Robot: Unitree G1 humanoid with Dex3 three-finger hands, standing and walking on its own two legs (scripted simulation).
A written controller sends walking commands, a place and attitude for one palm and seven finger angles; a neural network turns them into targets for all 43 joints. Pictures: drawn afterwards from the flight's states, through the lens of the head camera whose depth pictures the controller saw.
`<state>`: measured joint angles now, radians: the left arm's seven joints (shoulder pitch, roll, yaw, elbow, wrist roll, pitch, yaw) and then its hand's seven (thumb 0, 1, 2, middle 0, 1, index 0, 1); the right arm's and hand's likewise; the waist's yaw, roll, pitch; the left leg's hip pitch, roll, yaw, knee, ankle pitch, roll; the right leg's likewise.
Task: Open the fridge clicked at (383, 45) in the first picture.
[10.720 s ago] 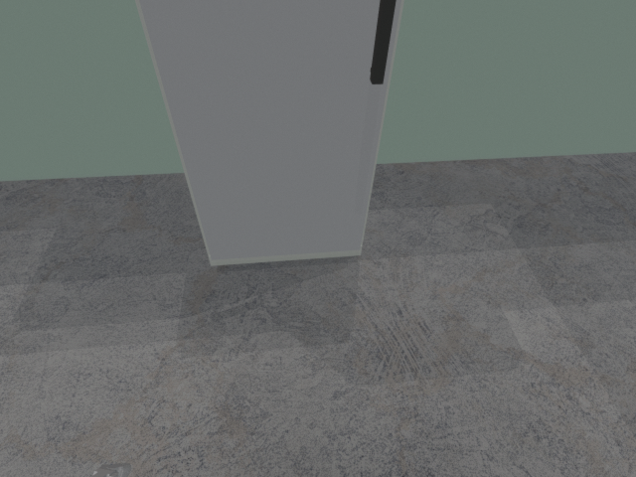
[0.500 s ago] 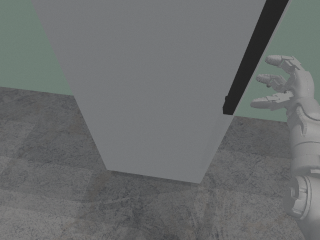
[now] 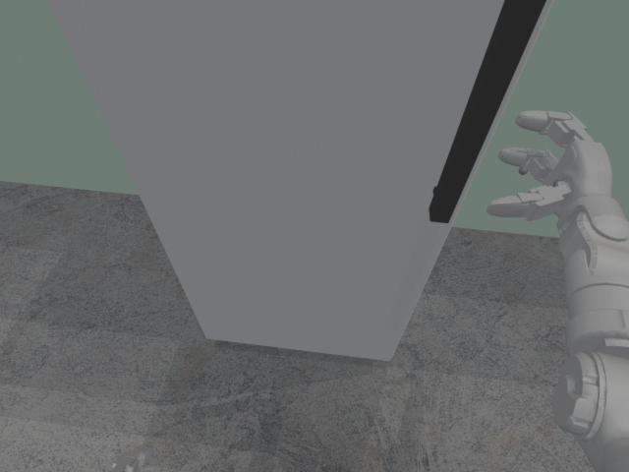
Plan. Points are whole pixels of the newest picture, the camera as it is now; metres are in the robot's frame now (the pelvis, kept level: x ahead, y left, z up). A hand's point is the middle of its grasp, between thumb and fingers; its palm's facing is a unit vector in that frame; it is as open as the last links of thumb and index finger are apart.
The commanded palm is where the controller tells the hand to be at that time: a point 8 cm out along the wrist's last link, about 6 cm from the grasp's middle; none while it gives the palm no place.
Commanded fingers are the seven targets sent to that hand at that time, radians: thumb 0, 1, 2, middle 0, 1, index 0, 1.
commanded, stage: move the hooked fingers beside the handle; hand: right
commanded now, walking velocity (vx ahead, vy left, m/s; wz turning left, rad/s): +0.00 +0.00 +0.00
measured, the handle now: (479, 96) +0.52 -0.13 +0.23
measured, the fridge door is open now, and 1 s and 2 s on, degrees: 0 0 0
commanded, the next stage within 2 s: feel for the door with the fingertips in 0.24 s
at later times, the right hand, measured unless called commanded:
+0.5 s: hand (513, 170) +0.46 -0.18 +0.17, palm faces +0.00 +1.00 +0.02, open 14.0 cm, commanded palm +0.43 -0.23 +0.17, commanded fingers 0.00 0.50 -0.30 0.30 1.20 0.30 1.20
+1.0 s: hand (489, 164) +0.47 -0.16 +0.17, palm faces +0.02 +1.00 +0.00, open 13.7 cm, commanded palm +0.44 -0.21 +0.17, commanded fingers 0.00 0.50 -0.30 0.30 1.20 0.30 1.20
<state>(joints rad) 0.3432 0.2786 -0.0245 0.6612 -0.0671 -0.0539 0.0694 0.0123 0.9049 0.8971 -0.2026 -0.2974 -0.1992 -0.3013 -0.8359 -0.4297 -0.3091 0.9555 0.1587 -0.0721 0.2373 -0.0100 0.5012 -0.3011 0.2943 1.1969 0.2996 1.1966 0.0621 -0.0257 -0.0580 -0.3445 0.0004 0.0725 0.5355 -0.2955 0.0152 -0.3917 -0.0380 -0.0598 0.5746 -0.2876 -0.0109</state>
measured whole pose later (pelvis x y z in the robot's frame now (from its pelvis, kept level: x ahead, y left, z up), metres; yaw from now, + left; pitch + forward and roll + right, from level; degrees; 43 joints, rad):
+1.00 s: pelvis +0.00 +0.00 +0.00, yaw +0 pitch +7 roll +1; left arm 0.38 0.27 -0.02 0.68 -0.05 -0.06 0.05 0.01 0.90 0.90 -0.20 -0.30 -0.20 -0.30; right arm -0.90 -0.38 -0.29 1.02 0.13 -0.10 0.16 -0.01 0.50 -0.30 0.33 1.22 0.34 1.23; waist 0.08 -0.03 -0.06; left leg -0.38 0.00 0.06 0.56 -0.30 0.02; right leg -0.43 -0.04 -0.07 0.59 -0.29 -0.01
